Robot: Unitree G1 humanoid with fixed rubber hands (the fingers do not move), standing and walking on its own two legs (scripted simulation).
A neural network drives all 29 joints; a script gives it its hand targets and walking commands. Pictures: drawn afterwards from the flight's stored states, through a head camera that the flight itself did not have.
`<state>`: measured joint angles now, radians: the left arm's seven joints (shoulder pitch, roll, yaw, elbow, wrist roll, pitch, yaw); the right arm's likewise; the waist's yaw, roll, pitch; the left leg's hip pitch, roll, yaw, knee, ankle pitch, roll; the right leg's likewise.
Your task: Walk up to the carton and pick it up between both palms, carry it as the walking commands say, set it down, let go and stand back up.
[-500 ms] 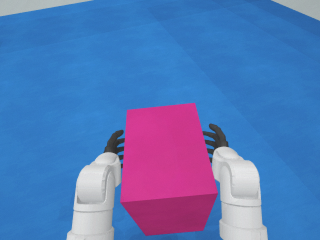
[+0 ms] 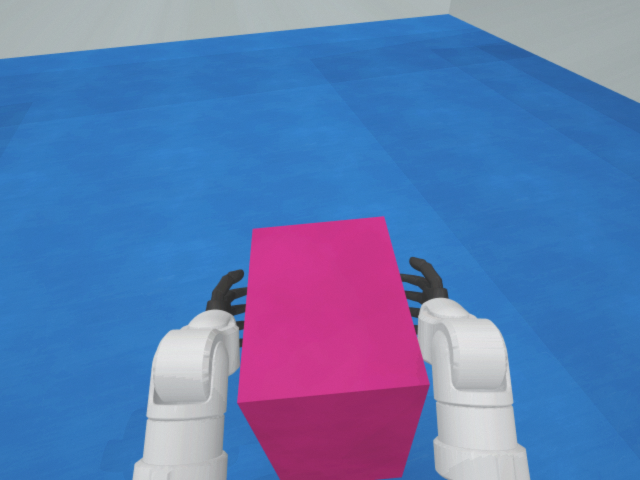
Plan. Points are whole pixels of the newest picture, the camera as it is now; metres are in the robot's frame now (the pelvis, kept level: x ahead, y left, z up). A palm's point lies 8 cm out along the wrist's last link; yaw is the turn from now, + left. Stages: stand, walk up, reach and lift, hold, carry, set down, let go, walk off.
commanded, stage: carry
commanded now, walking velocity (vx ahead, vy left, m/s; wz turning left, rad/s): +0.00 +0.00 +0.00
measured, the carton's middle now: (331, 360) +0.28 -0.01 +0.03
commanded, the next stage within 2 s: hold in 1.88 s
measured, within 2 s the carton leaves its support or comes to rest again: neither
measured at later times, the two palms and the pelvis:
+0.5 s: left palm (224, 323) +0.29 +0.12 +0.10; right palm (436, 312) +0.29 -0.13 +0.10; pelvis +0.00 +0.00 +0.00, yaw -1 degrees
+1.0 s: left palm (225, 313) +0.30 +0.12 +0.10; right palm (432, 304) +0.31 -0.13 +0.10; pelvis +0.01 +0.00 +0.00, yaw -1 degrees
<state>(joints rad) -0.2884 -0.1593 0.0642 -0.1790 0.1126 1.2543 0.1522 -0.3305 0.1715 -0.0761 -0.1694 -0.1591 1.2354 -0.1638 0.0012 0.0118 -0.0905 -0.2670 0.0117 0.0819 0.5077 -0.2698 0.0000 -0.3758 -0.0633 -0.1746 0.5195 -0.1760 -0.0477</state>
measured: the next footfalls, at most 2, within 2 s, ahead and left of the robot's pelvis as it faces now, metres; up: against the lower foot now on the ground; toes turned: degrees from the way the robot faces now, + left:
none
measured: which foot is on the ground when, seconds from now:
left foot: down 0.00-1.00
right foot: down 0.00-1.00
